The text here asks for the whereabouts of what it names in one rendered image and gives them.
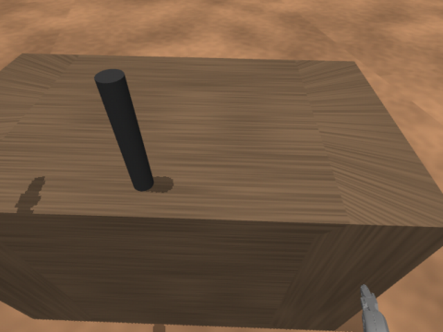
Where can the right robot hand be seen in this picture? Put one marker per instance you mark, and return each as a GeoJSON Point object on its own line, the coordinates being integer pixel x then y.
{"type": "Point", "coordinates": [373, 319]}

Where can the can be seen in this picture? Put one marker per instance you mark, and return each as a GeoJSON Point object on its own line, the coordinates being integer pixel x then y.
{"type": "Point", "coordinates": [113, 89]}

